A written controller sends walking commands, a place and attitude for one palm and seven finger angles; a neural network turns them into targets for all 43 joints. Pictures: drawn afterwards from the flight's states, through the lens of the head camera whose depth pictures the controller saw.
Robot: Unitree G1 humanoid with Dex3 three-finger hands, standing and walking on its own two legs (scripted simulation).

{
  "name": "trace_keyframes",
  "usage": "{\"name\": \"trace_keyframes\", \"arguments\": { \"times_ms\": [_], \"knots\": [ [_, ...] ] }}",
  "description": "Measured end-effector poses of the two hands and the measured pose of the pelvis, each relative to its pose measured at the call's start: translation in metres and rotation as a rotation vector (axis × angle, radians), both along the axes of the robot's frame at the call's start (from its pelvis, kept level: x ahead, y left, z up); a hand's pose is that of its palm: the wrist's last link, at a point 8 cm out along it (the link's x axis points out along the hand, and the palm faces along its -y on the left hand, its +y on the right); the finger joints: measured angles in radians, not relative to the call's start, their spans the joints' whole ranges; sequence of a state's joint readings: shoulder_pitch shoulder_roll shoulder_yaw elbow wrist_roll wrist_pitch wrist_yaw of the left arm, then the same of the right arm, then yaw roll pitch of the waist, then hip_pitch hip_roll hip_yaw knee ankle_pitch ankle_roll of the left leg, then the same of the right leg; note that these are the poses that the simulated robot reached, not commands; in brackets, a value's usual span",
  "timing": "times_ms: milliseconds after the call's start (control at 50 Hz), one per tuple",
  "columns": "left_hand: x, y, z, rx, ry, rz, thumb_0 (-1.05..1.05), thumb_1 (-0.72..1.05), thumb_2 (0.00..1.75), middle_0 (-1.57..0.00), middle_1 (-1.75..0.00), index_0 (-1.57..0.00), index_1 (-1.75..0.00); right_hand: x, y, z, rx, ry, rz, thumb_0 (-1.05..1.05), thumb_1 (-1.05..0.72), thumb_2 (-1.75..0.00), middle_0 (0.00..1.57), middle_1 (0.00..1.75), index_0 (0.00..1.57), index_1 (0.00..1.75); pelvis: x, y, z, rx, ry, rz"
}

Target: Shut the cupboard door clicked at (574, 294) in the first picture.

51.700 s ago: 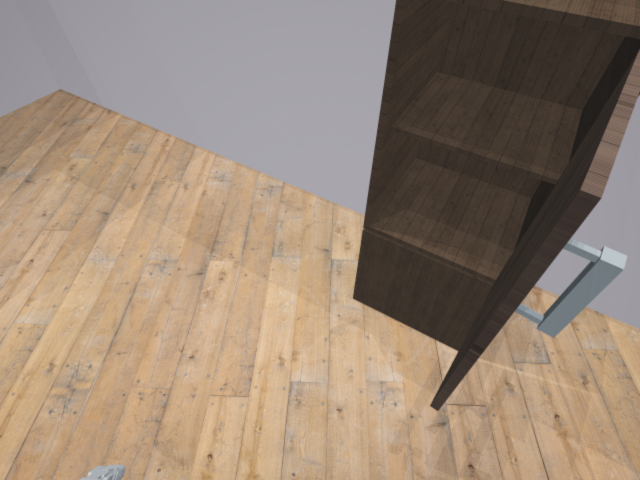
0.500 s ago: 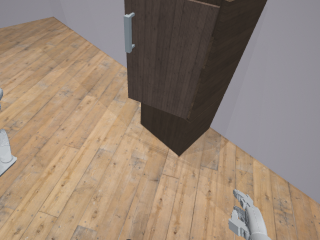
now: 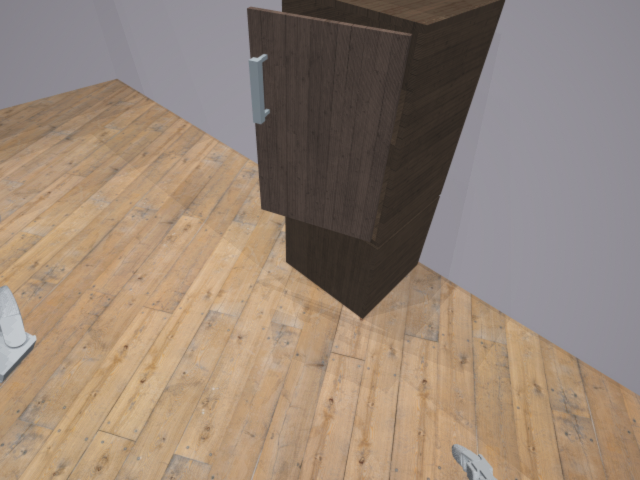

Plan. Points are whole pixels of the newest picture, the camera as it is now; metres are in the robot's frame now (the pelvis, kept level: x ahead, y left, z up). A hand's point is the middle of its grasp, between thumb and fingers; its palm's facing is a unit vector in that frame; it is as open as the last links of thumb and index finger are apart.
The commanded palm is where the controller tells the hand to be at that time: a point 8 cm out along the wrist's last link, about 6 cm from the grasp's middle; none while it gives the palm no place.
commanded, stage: stop stepping back and stand still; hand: left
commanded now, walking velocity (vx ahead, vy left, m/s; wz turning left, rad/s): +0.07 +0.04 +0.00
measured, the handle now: (261, 89) +0.98 +0.15 +0.07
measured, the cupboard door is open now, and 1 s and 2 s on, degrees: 21 21 21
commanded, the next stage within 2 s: let the arm hang, fingers relaxed in 0.14 s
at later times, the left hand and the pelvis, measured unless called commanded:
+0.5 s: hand out of the picture +0.09 +0.20 -0.16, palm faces -0.04 -0.98 -0.20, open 7.4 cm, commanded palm none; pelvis -0.01 +0.02 -0.01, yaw +2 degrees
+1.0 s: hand out of the picture -0.01 +0.25 -0.16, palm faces +0.02 -0.96 -0.29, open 7.3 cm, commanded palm none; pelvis +0.00 +0.02 +0.00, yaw +1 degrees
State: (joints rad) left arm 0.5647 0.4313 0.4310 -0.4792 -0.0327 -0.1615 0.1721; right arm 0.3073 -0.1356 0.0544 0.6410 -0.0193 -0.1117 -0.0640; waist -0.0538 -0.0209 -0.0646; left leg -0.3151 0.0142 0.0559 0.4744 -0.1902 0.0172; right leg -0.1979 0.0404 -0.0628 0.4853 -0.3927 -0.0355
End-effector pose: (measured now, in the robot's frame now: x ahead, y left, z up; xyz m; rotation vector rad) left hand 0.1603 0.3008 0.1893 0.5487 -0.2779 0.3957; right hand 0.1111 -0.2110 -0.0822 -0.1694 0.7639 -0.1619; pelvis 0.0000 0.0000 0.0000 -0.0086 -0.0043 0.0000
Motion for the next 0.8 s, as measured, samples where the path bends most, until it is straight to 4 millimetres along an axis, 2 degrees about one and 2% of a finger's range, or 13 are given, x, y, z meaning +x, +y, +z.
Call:
{"name": "trace_keyframes", "arguments": {
  "times_ms": [100,240,260,300,340,380,420,460,520,580,680,740,800],
  "knots": [
    [-0.009,-0.006,-0.002,0.011,0.024,-0.005,0.01,0.89,0.90,-0.21,-0.30,-0.21,-0.30,0.004,-0.007,-0.011,0.006,0.023,0.017,0.01,-0.90,-0.89,0.21,0.30,0.21,0.30,-0.004,-0.001,-0.005,-0.003,-0.009,-0.007],
    [-0.010,0.012,-0.013,-0.057,-0.028,0.062,0.01,0.89,0.90,-0.21,-0.30,-0.21,-0.30,0.014,-0.027,-0.010,-0.080,0.039,-0.002,0.01,-0.91,-0.89,0.21,0.30,0.21,0.30,0.005,0.009,-0.010,-0.006,-0.040,0.011],
    [-0.005,0.015,-0.021,-0.053,0.001,0.058,0.01,0.89,0.90,-0.21,-0.30,-0.21,-0.30,0.017,-0.028,-0.010,-0.079,0.033,0.014,0.01,-0.91,-0.89,0.21,0.30,0.20,0.30,0.006,0.012,-0.010,-0.005,-0.036,0.012],
    [0.010,0.022,-0.062,-0.108,0.186,0.054,0.01,0.90,0.90,-0.20,-0.30,-0.21,-0.30,0.024,-0.032,-0.016,-0.073,0.047,0.055,0.01,-0.91,-0.89,0.21,0.30,0.20,0.30,0.003,0.016,-0.012,0.003,-0.023,0.018],
    [0.018,0.023,-0.123,-0.201,0.445,0.067,0.00,0.90,0.90,-0.20,-0.30,-0.20,-0.30,0.028,-0.034,-0.024,-0.070,0.068,0.075,0.01,-0.91,-0.89,0.21,0.30,0.20,0.30,-0.002,0.019,-0.016,0.013,-0.014,0.020],
    [0.010,0.012,-0.186,-0.292,0.720,0.073,0.00,0.91,0.90,-0.19,-0.30,-0.20,-0.30,0.028,-0.034,-0.029,-0.060,0.090,0.077,0.01,-0.91,-0.89,0.20,0.30,0.20,0.30,-0.006,0.020,-0.016,0.011,-0.014,0.022],
    [-0.013,-0.008,-0.241,-0.369,0.960,0.060,0.01,0.91,0.90,-0.19,-0.30,-0.20,-0.30,0.022,-0.033,-0.031,-0.050,0.123,0.071,0.01,-0.91,-0.89,0.20,0.30,0.20,0.30,-0.008,0.019,-0.014,0.009,-0.014,0.024],
    [-0.043,-0.031,-0.284,-0.447,1.154,0.046,0.01,0.91,0.90,-0.19,-0.30,-0.20,-0.30,0.011,-0.031,-0.032,-0.050,0.175,0.065,0.01,-0.91,-0.89,0.20,0.30,0.20,0.30,-0.008,0.018,-0.012,0.007,-0.017,0.026],
    [-0.092,-0.064,-0.326,-0.568,1.376,0.044,0.01,0.91,0.90,-0.20,-0.30,-0.20,-0.30,-0.014,-0.029,-0.034,-0.057,0.287,0.049,0.00,-0.91,-0.89,0.20,0.30,0.20,0.30,-0.007,0.016,-0.008,0.003,-0.022,0.027],
    [-0.128,-0.060,-0.338,-0.636,1.451,0.151,0.00,0.98,0.90,-0.21,-0.30,-0.21,-0.30,-0.043,-0.025,-0.038,-0.062,0.416,0.037,0.00,-0.91,-0.89,0.20,0.30,0.20,0.30,-0.006,0.013,-0.004,-0.007,-0.022,0.034],
    [-0.177,-0.044,-0.336,-0.648,1.577,0.255,0.00,0.98,0.90,-0.21,-0.30,-0.21,-0.30,-0.082,-0.020,-0.046,-0.039,0.569,0.002,0.00,-0.91,-0.89,0.20,0.30,0.20,0.30,-0.003,0.015,0.001,-0.013,-0.023,0.035],
    [-0.196,-0.034,-0.330,-0.631,1.629,0.307,0.00,0.95,0.90,-0.20,-0.30,-0.20,-0.30,-0.097,-0.016,-0.051,-0.019,0.613,-0.021,0.00,-0.91,-0.89,0.21,0.30,0.20,0.30,-0.002,0.017,0.003,-0.011,-0.028,0.031],
    [-0.205,-0.025,-0.324,-0.608,1.656,0.340,0.00,0.94,0.90,-0.20,-0.30,-0.20,-0.30,-0.105,-0.015,-0.054,-0.004,0.633,-0.040,0.00,-0.91,-0.89,0.21,0.30,0.20,0.30,-0.001,0.019,0.004,-0.009,-0.032,0.025]
  ]
}}
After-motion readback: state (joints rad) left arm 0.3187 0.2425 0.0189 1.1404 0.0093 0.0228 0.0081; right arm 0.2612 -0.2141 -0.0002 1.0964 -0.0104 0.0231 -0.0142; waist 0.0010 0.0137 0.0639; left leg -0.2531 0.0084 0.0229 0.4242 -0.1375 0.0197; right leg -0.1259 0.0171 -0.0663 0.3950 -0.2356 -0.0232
